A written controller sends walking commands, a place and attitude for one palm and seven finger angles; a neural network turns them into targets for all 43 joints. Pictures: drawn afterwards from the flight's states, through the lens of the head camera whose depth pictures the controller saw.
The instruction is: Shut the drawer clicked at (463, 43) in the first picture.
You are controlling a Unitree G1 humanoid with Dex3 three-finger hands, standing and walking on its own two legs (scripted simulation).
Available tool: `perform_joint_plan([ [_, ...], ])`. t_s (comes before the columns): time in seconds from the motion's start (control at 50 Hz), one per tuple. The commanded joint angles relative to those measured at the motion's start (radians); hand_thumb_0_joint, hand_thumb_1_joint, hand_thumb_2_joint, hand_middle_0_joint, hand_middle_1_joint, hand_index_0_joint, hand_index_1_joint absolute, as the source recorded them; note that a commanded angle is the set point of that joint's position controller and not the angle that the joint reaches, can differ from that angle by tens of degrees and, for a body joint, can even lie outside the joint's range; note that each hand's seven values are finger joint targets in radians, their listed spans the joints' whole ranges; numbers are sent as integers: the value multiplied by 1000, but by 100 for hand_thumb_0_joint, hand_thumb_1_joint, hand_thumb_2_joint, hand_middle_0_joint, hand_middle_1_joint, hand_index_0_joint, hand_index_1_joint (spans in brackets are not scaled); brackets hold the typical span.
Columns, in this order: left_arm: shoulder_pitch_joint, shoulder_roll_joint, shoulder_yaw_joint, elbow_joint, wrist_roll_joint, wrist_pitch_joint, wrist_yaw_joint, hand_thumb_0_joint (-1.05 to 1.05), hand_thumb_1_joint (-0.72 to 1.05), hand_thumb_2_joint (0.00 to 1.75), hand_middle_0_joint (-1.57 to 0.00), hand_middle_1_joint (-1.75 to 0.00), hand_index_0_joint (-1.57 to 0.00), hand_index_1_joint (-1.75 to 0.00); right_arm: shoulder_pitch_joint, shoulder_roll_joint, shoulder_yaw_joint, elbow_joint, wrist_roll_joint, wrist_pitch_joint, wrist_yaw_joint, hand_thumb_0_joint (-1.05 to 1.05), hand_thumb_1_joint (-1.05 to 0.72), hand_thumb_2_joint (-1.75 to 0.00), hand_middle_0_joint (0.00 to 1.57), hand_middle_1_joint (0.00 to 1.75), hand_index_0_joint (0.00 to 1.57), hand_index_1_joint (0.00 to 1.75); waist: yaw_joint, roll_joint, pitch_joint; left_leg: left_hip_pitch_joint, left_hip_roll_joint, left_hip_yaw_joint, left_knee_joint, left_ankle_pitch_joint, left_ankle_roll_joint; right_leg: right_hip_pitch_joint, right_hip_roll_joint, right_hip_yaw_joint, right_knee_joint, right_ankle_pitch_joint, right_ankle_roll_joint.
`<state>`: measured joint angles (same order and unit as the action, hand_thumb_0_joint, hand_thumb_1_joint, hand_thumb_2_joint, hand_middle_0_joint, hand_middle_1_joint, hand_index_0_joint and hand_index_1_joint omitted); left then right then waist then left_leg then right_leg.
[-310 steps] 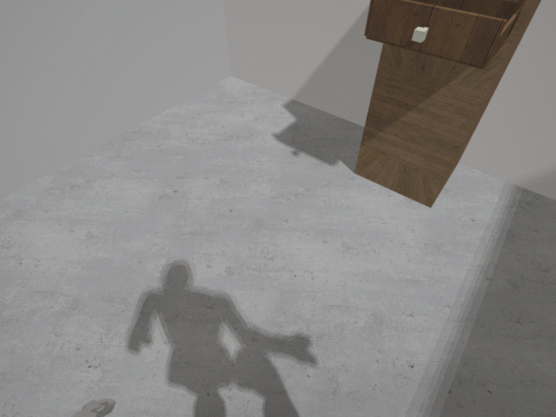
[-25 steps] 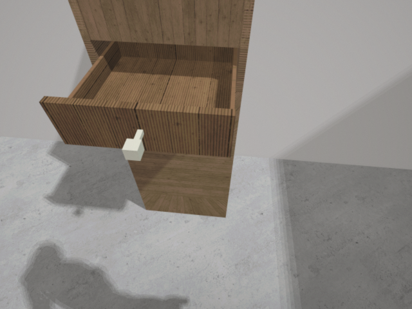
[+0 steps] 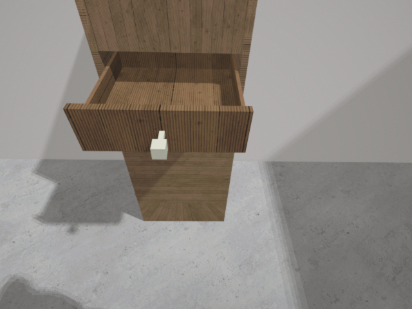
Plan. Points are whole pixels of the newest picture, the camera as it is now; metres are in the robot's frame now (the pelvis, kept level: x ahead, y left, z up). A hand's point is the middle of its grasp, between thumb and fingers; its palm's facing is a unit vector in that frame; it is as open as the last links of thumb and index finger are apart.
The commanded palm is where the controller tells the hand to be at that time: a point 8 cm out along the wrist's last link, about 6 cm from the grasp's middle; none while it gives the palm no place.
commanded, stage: shuffle to correct the standing spot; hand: left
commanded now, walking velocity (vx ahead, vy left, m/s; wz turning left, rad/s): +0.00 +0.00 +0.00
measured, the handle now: (160, 143) +0.41 +0.13 +0.11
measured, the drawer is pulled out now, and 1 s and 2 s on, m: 0.26 0.26 0.26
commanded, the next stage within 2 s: come to a stop and stand still in 0.96 s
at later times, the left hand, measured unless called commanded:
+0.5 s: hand out of the picture -0.05 +0.12 -0.16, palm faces +0.08 -0.98 -0.16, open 7.4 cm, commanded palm none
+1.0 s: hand out of the picture -0.01 +0.09 -0.18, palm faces +0.13 -0.99 -0.10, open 7.4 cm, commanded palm none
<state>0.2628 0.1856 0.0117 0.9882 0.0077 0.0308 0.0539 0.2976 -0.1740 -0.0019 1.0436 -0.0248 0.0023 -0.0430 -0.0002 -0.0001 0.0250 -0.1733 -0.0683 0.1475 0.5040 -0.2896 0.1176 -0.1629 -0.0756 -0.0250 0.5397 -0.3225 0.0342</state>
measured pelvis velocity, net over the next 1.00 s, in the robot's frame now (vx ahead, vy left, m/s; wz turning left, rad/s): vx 0.05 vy -0.06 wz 0.06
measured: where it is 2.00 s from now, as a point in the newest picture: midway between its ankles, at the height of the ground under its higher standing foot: outside the picture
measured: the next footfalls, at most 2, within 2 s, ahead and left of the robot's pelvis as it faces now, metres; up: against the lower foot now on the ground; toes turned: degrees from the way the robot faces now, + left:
right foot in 0.52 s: +0.02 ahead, -0.16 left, +0.00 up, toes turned -2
left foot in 0.90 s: +0.09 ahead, +0.05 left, +0.00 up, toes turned +13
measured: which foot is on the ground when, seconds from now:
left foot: down 0.00-0.54, up 0.56-0.88, down 0.90-1.00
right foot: down 0.00-0.12, up 0.14-0.50, down 0.52-0.90, up 0.92-1.00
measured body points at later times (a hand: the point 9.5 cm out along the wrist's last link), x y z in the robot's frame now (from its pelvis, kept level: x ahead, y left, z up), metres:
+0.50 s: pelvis -0.03 -0.04 +0.01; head -0.03 -0.05 +0.46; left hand -0.05 +0.17 -0.15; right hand -0.06 -0.28 -0.15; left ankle +0.00 +0.04 -0.73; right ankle -0.03 -0.16 -0.72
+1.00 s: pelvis +0.05 -0.06 +0.00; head +0.06 -0.04 +0.45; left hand -0.01 +0.14 -0.17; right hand +0.10 -0.29 -0.14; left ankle +0.05 +0.04 -0.73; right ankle -0.01 -0.16 -0.68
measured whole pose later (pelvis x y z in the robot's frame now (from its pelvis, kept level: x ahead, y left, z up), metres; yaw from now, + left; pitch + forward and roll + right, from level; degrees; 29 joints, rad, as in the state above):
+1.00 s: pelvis +0.05 -0.06 +0.00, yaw +3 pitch -1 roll +0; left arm 0.38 0.12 0.04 1.09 0.03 0.02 0.00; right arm 0.25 -0.13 -0.04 1.04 -0.03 -0.05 -0.05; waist 0.01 -0.05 0.04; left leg -0.25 0.05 0.16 0.55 -0.29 0.04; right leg -0.33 -0.02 -0.07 0.96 -0.45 -0.02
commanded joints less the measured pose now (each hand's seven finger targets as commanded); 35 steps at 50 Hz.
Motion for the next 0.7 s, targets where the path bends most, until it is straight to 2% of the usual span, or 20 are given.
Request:
perform_joint_plan([
  [0.0,82,65,11,-17,8,0,-6,0,90,90,-20,-30,-20,-30,23,-128,-26,-35,4,-19,0,0,-90,-90,20,30,20,30,16,31,86,-82,234,-290,-270,47,-74,-52,-4,14,-40,34,-37],
  [0.02,87,63,9,-13,9,-1,-7,0,90,90,-20,-30,-20,-30,27,-125,-26,-30,5,-19,1,0,-90,-90,20,30,20,30,15,24,88,-89,234,-298,-284,-5,-73,-52,-5,17,-46,40,-37],
  [0.04,93,59,8,-2,10,-1,-9,0,90,90,-20,-30,-20,-30,36,-124,-27,-18,5,-17,2,0,-90,-90,20,30,20,30,11,15,92,-97,240,-316,-316,-129,-71,-53,1,11,-40,8,-37],
  [0.1,108,46,7,9,20,5,-19,0,90,90,-20,-30,-20,-30,54,-141,-38,-1,3,-10,2,0,-90,-90,20,30,20,30,0,62,88,-98,283,-399,-383,-360,-34,-111,25,-17,42,-78,-34],
  [0.16,102,31,13,6,25,14,-29,0,90,90,-20,-30,-20,-30,74,-156,-50,14,-2,-5,-5,0,-90,-90,20,30,20,30,-12,68,90,-73,335,-469,-403,-385,22,-213,25,1,198,-124,-37],
  [0.2,82,26,17,-5,26,13,-37,0,90,90,-20,-30,-20,-30,90,-156,-55,21,-3,-5,-10,0,-90,-90,20,30,20,30,-20,40,88,-35,355,-495,-396,-353,51,-283,15,18,253,-120,-36],
  [0.28,82,8,17,-5,22,8,-44,0,90,90,-20,-30,-20,-30,106,-147,-57,35,-4,-11,-13,0,-90,-90,20,30,20,30,-29,46,63,-11,344,-451,-384,-281,60,-277,14,5,213,-109,-33],
  [0.34,105,-8,20,5,20,12,-46,0,90,90,-20,-30,-20,-30,103,-153,-63,38,-7,-9,-12,0,-90,-90,20,30,20,30,-28,75,64,-71,340,-415,-398,-311,41,-212,26,-14,171,-104,-38],
  [0.42,183,-26,27,31,20,11,-49,0,90,90,-20,-30,-20,-30,72,-160,-70,33,-9,-2,-10,0,-90,-90,20,30,20,30,1,79,66,-177,314,-354,-380,-338,14,-53,59,-58,27,-70,-47],
  [0.46,259,-29,32,60,23,5,-46,0,90,90,-20,-30,-20,-30,54,-144,-70,30,-6,5,-6,0,-90,-90,20,30,20,30,28,43,76,-260,255,-290,-304,-366,-25,86,81,-76,-124,-21,-55],
  [0.48,288,0,37,68,25,-2,-40,0,90,90,-20,-30,-20,-30,53,-115,-66,28,-3,5,-2,0,-90,-90,20,30,20,30,38,-43,73,-325,199,-238,-196,-351,-47,146,35,-2,-209,-94,-77],
  [0.5,307,39,45,67,31,-8,-29,0,90,90,-20,-30,-20,-30,38,-60,-55,8,5,6,2,0,-90,-90,20,30,20,30,47,-196,113,-452,95,-130,18,-315,-80,142,-113,241,-332,-318,-145],
  [0.52,296,93,55,57,24,-12,-19,0,90,90,-20,-30,-20,-30,3,-33,-50,-23,2,8,10,0,-90,-90,20,30,20,30,52,-303,142,-472,55,-30,269,-232,-96,43,-272,431,-478,-497,-230],
  [0.54,235,76,53,44,15,-24,-14,0,90,90,-20,-30,-20,-30,-33,-61,-60,-34,-4,9,19,0,-90,-90,20,30,20,30,27,-176,150,-430,89,-86,443,-201,-86,-67,-280,419,-491,-425,-258],
  [0.56,192,57,50,39,13,-42,-15,0,90,90,-20,-30,-20,-30,-10,-51,-61,-21,-3,5,23,0,-90,-90,20,30,20,30,-6,-142,143,-447,113,-104,508,-158,-82,-47,-240,372,-467,-351,-252],
  [0.58,179,51,46,38,11,-49,-15,0,90,90,-20,-30,-20,-30,8,-41,-60,-16,0,5,27,0,-90,-90,20,30,20,30,-16,-88,113,-427,122,-100,550,-138,-84,-51,-231,343,-455,-319,-246],
  [0.62,149,32,39,34,16,-62,-20,0,90,90,-20,-30,-20,-30,19,-32,-64,-9,-2,6,35,0,-90,-90,20,30,20,30,-29,-69,122,-399,137,-91,556,-68,-97,-71,-169,194,-409,-148,-223],
  [0.64,159,34,39,38,19,-66,-23,0,90,90,-20,-30,-20,-30,10,-25,-63,-15,0,4,36,0,-90,-90,20,30,20,30,-24,-60,122,-386,135,-79,523,-59,-104,-59,-153,158,-395,-81,-221],
  [0.66,172,37,40,47,20,-68,-25,0,90,90,-20,-30,-20,-30,-2,-17,-63,-20,1,2,35,0,-90,-90,20,30,20,30,-14,-84,119,-381,137,-70,484,-57,-107,-40,-148,136,-386,-39,-222],
  [0.68,191,35,38,55,22,-70,-26,0,90,90,-20,-30,-20,-30,-22,-15,-64,-29,3,0,37,0,-90,-90,20,30,20,30,-2,-92,129,-374,138,-63,451,-53,-108,-38,-146,134,-391,-14,-224],
])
